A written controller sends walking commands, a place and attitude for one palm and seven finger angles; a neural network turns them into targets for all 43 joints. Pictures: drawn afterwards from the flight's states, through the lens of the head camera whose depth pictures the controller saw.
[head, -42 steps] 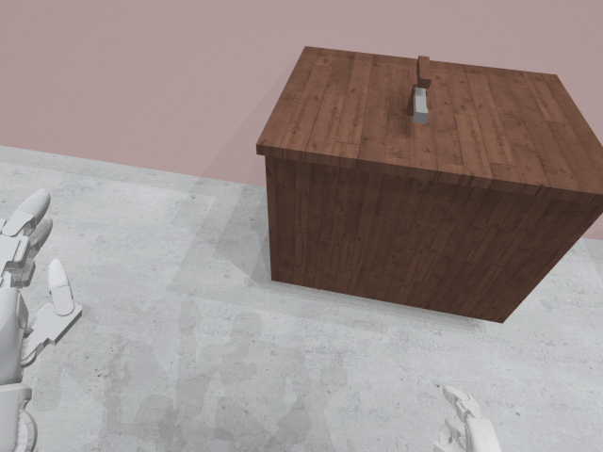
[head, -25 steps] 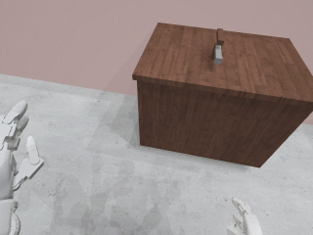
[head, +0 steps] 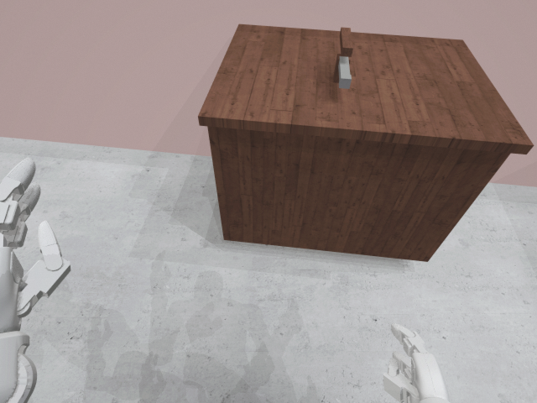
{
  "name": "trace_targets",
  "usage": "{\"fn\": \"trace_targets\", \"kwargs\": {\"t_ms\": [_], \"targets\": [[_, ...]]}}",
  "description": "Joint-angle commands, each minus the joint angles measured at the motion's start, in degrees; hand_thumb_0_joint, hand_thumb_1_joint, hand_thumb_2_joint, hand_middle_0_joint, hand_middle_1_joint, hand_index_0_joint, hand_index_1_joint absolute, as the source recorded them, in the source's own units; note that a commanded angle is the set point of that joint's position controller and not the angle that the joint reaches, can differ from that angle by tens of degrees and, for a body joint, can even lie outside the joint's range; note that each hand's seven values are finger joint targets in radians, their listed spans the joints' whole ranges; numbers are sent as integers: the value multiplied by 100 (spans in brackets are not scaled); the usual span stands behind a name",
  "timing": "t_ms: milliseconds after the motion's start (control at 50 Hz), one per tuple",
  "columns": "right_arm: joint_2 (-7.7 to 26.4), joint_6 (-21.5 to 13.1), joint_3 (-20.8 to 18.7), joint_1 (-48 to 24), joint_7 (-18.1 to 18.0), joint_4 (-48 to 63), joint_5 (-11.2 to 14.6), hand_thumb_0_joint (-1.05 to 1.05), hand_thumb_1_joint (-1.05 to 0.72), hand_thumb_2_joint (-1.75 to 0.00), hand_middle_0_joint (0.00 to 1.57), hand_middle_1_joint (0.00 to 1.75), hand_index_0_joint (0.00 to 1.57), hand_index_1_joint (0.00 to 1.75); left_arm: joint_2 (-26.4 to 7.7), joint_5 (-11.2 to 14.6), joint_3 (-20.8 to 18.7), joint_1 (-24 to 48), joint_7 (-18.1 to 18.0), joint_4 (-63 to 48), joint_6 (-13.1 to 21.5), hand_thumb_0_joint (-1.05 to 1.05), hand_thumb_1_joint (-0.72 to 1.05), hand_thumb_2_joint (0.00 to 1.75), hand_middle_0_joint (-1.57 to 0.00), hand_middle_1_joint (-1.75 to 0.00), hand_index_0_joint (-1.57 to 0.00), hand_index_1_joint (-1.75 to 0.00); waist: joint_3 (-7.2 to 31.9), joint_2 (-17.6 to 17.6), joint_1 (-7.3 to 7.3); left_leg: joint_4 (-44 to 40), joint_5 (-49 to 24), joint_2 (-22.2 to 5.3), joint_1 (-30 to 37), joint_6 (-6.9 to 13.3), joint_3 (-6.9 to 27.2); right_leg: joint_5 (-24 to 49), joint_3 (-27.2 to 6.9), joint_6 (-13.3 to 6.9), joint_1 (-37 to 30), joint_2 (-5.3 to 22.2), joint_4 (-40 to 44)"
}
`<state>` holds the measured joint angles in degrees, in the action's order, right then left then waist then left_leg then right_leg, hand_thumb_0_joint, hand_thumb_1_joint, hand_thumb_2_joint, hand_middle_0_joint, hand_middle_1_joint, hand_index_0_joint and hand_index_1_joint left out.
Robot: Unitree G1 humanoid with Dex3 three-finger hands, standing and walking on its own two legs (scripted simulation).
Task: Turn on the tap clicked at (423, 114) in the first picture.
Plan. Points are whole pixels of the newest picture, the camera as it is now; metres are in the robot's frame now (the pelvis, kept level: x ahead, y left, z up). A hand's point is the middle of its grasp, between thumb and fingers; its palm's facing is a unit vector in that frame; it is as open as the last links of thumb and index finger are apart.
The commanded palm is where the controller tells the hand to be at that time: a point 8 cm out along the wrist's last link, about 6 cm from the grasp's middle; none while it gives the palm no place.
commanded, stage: walk to a spot facing it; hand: left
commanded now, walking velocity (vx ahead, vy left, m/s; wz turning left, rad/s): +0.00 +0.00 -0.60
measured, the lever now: (345, 81) +0.89 -0.12 +0.03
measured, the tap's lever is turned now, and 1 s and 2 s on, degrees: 0 0 0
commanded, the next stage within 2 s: turn to face it in 1.34 s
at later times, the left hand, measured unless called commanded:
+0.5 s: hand (142, 250) +0.24 +0.17 +0.16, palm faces +0.26 -0.86 -0.45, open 7.5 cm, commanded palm +0.21 +0.21 +0.19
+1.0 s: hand (240, 209) +0.30 +0.07 +0.18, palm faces -0.05 -0.93 -0.37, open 7.4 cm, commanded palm +0.27 +0.12 +0.19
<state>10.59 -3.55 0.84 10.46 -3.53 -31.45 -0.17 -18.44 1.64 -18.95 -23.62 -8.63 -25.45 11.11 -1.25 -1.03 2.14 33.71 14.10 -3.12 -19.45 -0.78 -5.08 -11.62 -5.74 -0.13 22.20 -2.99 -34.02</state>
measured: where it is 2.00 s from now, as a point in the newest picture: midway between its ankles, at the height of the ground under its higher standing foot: outside the picture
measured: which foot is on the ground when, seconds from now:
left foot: down 0.00-0.52, up 0.54-0.82, down 0.84-1.00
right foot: down 0.00-0.32, up 0.34-0.48, down 0.50-0.84, up 0.86-1.00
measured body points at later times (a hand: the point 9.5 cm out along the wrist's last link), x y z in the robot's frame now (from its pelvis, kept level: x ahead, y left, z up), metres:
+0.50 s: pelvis -0.01 -0.02 -0.02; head +0.00 -0.05 +0.43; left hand +0.22 +0.22 +0.19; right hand +0.11 -0.27 -0.12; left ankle +0.04 +0.13 -0.73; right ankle -0.01 -0.12 -0.73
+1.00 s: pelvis -0.01 -0.04 +0.01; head -0.02 -0.02 +0.46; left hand +0.29 +0.12 +0.20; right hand +0.00 -0.32 -0.07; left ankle +0.02 +0.10 -0.73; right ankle -0.06 -0.13 -0.64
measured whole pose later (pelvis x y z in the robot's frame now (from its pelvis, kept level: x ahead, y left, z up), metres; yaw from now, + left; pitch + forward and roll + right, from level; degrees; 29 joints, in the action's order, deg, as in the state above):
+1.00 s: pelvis -0.01 -0.04 +0.01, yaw -32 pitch +1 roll -1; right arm 11.6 -2.1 -0.1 14.9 -1.9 -33.1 -0.1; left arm -20.0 0.6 -21.0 -26.2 -8.1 -25.0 13.9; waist 3.3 -0.4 0.9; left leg 29.5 19.5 -6.4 -10.2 -1.8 -7.9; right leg -22.6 2.3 1.2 33.5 -1.7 -66.9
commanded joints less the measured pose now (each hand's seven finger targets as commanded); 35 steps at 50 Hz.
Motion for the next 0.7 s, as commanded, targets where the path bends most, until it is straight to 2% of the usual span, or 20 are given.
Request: {"fn": "trace_targets", "kwargs": {"t_ms": [0, 40, 80, 140, 180, 220, 260, 300, 320, 360, 400, 440, 460, 480, 500, 520, 540, 580, 640, 680], "targets": [[725, -208, -308, -426, -33, 953, 39, 0, -90, -90, 20, 30, 20, 30, -1038, 36, -695, 306, -66, -1548, 441, 0, 90, 90, -20, -30, -20, -30, 682, 585, -56, -725, 1190, -683, -96, 229, 564, -225, -503, -115, -62, 318, -32], [687, -176, -334, -417, -23, 978, 34, 0, -90, -90, 20, 30, 20, 30, -1168, 68, -865, 160, -71, -1543, 444, 0, 90, 90, -20, -30, -20, -30, 703, 231, -52, -332, 1280, -522, -31, 147, 371, -300, -827, -195, 178, 444, 224], [645, -130, -333, -320, 24, 974, 16, 0, -90, -90, 20, 30, 20, 30, -1133, 81, -832, 128, -61, -1541, 461, 0, 90, 90, -20, -30, -20, -30, 666, -228, -101, 186, 1379, -233, 124, 32, 193, -500, -1507, -374, 505, 742, 739], [597, -75, -325, -303, 103, 903, 2, 0, -90, -90, 20, 30, 20, 30, -1138, 92, -884, 60, -91, -1560, 457, 0, 90, 90, -20, -30, -20, -30, 769, -476, -147, 518, 1177, -27, 382, -85, 121, -549, -2186, -594, 591, 1039, 1204], [612, -29, -307, -274, 104, 903, -1, 0, -90, -90, 20, 30, 20, 30, -1180, 91, -950, -40, -108, -1526, 456, 0, 90, 90, -20, -30, -20, -30, 989, -601, -144, 96, 772, -122, 575, -52, 191, 213, -1969, -542, 233, 957, 868], [668, 17, -343, -325, 71, 927, 30, 0, -90, -90, 20, 30, 20, 30, -1186, 93, -949, -19, -97, -1534, 444, 0, 90, 90, -20, -30, -20, -30, 1143, -386, -131, -165, 320, -331, 982, 60, 310, 544, -1615, -355, 383, 647, 419], [710, 55, -355, -412, 24, 959, 47, 0, -90, -90, 20, 30, 20, 30, -1134, 107, -935, -92, -46, -1418, 428, 0, 90, 90, -20, -30, -20, -30, 1033, 85, -104, -456, 366, -747, 1095, 254, 613, -2, -1168, -136, 799, 287, -47], [762, 66, -341, -499, -1, 1050, 110, 0, -90, -90, 20, 30, 20, 30, -1078, 131, -942, -196, 7, -1297, 413, 0, 90, 90, -20, -30, -20, -30, 709, 1058, -63, -1173, 1239, -1477, 358, 559, 1076, -1028, -548, 42, 823, -30, -1284], [731, 32, -323, -475, -6, 1051, 126, 0, -90, -90, 20, 30, 20, 30, -1070, 124, -923, -162, 12, -1320, 421, 0, 90, 90, -20, -30, -20, -30, 594, 1456, -56, -1579, 1484, -1943, 17, 809, 1329, -1390, -105, 151, 758, -47, -2244], [673, -88, -322, -330, 0, 978, 84, 0, -90, -90, 20, 30, 20, 30, -1101, 95, -882, -2, 28, -1407, 521, 0, 90, 90, -20, -30, -20, -30, 456, 1351, -49, -1566, 952, -2258, -99, 999, 1180, -1542, 252, 251, 722, 316, -2690], [754, -166, -340, -165, 72, 938, 87, 0, -90, -90, 20, 30, 20, 30, -1000, 112, -687, 169, 63, -1443, 532, 0, 90, 90, -20, -30, -20, -30, 445, 1087, -53, -961, 102, -2034, -67, 678, 354, -1508, 478, 246, 274, 454, -1925], [778, -285, -312, -148, 125, 955, 101, 0, -90, -90, 20, 30, 20, 30, -961, 66, -542, 472, 51, -1502, 495, 0, 90, 90, -20, -30, -20, -30, 438, 865, -36, -175, 3, -1613, -5, 284, -247, -1027, 736, 227, -218, 340, -829], [792, -326, -311, -126, 150, 950, 95, 0, -90, -90, 20, 30, 20, 30, -972, 35, -491, 603, 39, -1408, 471, 0, 90, 90, -20, -30, -20, -30, 254, 325, -29, 544, 301, -1220, -127, 97, -311, -439, 382, 81, -321, 350, 76], [718, -335, -308, -74, 175, 948, 93, 0, -90, -90, 20, 30, 20, 30, -1136, -8, -573, 782, -4, -1343, 454, 0, 90, 90, -20, -30, -20, -30, 241, -995, -78, 1673, 1211, -547, -516, -159, -459, 673, -1020, -335, -365, 1004, 871], [672, -369, -282, -360, 123, 1018, 41, 0, -90, -90, 20, 30, 20, 30, -1320, 23, -735, 839, -80, -1300, 399, 0, 90, 90, -20, -30, -20, -30, 260, -1882, 7, 2851, 2229, 87, -1269, -325, -165, 1771, -2809, -886, -405, 1861, 1427], [644, -360, -259, -370, 132, 884, -16, 0, -90, -90, 20, 30, 20, 30, -1334, 57, -804, 846, -144, -1190, 363, 0, 90, 90, -20, -30, -20, -30, 400, -1371, 6, 3463, 1927, -72, -1323, -360, 373, 1757, -2923, -1055, -583, 2038, 1524], [728, -278, -333, -360, 187, 895, 37, 0, -90, -90, 20, 30, 20, 30, -1347, 29, -743, 813, -156, -1381, 340, 0, 90, 90, -20, -30, -20, -30, 555, -1013, -56, 3693, 1703, -96, -1373, -394, 629, 1505, -3192, -1060, -684, 1951, 1487], [584, -89, -203, -223, 185, 841, -4, 0, -90, -90, 20, 30, 20, 30, -1408, 94, -991, 45, -138, -1436, 442, 0, 90, 90, -20, -30, -20, -30, 963, -456, -64, 3441, 1194, -59, -1490, -413, 707, 2504, -2270, -1119, -1539, 1558, 938], [576, 97, -185, -427, 256, 864, -10, 0, -90, -90, 20, 30, 20, 30, -1386, 161, -1095, -280, -95, -1658, 581, 0, 90, 90, -20, -30, -20, -30, 1406, -484, -92, 2288, 995, 21, -1193, -386, 543, 2239, -1692, -1026, -1901, 1268, 906], [603, 88, -195, -488, 272, 853, -37, 0, -90, -90, 20, 30, 20, 30, -1432, 172, -1148, -434, -95, -1690, 642, 0, 90, 90, -20, -30, -20, -30, 1441, -491, -42, 1566, 1118, 100, -1000, -309, 396, 1491, -1883, -1110, -1782, 1217, 1096]]}}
